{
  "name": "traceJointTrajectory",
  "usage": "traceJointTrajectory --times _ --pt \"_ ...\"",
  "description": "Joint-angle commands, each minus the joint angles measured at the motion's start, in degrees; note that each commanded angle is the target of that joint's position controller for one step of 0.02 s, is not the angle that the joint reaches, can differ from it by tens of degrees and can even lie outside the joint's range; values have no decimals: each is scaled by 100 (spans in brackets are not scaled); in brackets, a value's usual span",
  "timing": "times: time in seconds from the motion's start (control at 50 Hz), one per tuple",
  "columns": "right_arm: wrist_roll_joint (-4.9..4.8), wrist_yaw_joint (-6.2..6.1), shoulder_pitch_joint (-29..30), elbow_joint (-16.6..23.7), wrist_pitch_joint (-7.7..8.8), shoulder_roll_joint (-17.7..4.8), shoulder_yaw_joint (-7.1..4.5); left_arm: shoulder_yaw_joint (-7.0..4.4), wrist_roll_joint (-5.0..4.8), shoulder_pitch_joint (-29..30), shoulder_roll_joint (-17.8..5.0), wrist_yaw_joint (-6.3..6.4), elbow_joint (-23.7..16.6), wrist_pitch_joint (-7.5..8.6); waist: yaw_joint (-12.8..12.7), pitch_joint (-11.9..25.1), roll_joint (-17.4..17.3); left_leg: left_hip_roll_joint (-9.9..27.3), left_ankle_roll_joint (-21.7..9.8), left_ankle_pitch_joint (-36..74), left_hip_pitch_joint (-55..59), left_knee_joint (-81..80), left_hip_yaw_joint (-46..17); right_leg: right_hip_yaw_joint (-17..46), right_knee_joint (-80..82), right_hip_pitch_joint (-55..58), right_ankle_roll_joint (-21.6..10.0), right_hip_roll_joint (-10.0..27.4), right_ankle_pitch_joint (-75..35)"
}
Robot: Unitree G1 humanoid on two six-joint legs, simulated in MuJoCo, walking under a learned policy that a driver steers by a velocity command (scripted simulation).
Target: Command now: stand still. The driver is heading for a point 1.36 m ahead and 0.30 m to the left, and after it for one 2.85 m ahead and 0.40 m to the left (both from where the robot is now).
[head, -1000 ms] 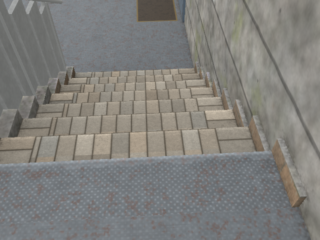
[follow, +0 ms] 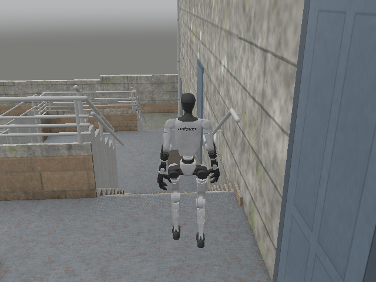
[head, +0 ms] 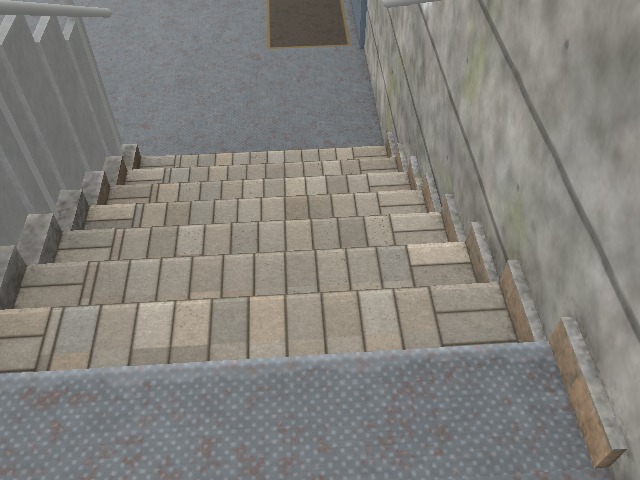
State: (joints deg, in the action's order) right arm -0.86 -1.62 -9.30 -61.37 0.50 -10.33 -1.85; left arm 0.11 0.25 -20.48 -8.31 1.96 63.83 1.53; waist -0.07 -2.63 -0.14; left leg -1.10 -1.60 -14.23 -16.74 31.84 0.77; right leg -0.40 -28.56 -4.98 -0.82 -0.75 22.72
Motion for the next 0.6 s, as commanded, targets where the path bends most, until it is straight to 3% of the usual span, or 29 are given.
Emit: traceJointTrajectory --times 0.02,0.28,0.3,0.32,0.36,0.38,0.4,0.44,0.48,0.5,0.52,0.54,0.56,0.58,0.6 --pt "8 -21 -74 113 8 -466 -78 -77 -4 -636 -431 14 24 -5 -21 127 66 255 -306 1998 933 -212 -292 140 537 -813 -40 167 -1727" --pt "30 -82 -213 -92 -65 -438 -70 -93 -5 -728 -347 35 62 -5 10 -156 65 245 -208 1352 844 -439 -335 136 782 -1066 -85 185 -1082" --pt "35 -81 -305 -147 -70 -378 -58 -100 -16 -848 -334 42 116 -13 0 -45 106 148 -204 696 873 -400 -234 128 865 -1028 -140 162 -436" --pt "7 -83 -338 -171 -73 -395 -75 -145 -56 -877 -446 56 114 -25 -10 -156 238 -40 -200 -377 699 -202 -47 253 969 -1118 -292 206 470" --pt "-26 -67 -117 -67 6 -424 -101 -250 -128 -928 -751 84 -5 16 -146 -628 627 -246 -198 -1605 -223 456 209 1085 1443 -1208 -774 763 2167" --pt "-60 -29 138 71 114 -338 -76 -321 -174 -958 -962 85 -60 82 -230 -908 891 -187 -213 -1294 -807 963 317 1806 1839 -1052 -1078 1341 2514" --pt "-77 20 328 185 232 -263 -44 -390 -185 -837 -1125 81 -124 161 -246 -1181 979 94 -270 -986 -1261 1406 171 2376 2031 -991 -1337 1850 2343" --pt "-115 104 475 329 413 -347 -59 -390 -129 -826 -992 37 -176 300 -245 -1280 813 449 -357 -1324 -2179 1847 -87 2507 1925 -302 -1451 2112 1203" --pt "-171 180 503 418 529 -414 -77 -384 -177 -822 -927 -36 -219 318 -204 -1104 632 525 -389 -1348 -2058 1199 6 1980 1716 69 -1232 1878 411" --pt "-174 211 370 372 559 -400 -95 -386 -194 -745 -964 -62 -253 292 -98 -956 591 383 -376 -1080 -1404 697 248 1592 1585 -160 -1089 1637 190" --pt "-169 237 -88 184 560 -351 -126 -389 -197 -574 -1024 -85 -307 258 151 -753 569 123 -341 -553 -293 226 564 1173 1328 -733 -947 1359 -71" --pt "-148 238 -755 -83 530 -449 -225 -387 -165 -529 -1077 -102 -359 249 409 -424 536 -229 -296 -160 870 120 770 901 867 -1248 -842 1084 -944" --pt "-153 235 -1621 -328 509 -660 -363 -356 -105 -352 -1072 -107 -410 280 834 -41 378 -127 -398 -48 1828 -21 447 500 -150 -1682 -645 783 -1815" --pt "-127 208 -2572 -444 523 -1200 -514 -245 -138 -119 -642 -127 -636 354 1160 279 -994 1177 -1021 -903 2675 -1158 -1841 -285 -2442 -2729 -182 70 -1701" --pt "-15 263 -2844 -460 598 -1237 -425 -149 -199 -157 -244 -128 -783 480 1008 666 -1695 2276 -1682 -1217 3013 -2279 -4415 295 -4207 -3632 -144 -371 726"
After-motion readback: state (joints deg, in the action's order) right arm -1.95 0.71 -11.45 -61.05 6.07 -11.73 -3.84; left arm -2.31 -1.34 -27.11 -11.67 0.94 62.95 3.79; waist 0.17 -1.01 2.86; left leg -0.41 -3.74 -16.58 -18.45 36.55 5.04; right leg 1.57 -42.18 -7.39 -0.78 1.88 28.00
